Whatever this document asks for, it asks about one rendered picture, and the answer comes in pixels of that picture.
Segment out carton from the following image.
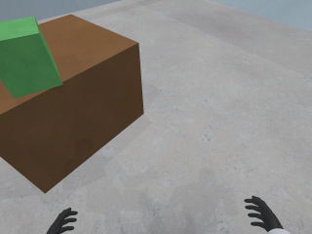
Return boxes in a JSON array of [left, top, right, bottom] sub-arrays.
[[0, 17, 63, 98]]

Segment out robot right hand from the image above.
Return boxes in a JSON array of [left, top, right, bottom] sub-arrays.
[[244, 195, 284, 232]]

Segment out robot left hand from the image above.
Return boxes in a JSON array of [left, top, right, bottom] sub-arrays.
[[46, 208, 78, 234]]

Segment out pedestal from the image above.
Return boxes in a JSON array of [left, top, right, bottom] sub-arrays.
[[0, 14, 144, 194]]

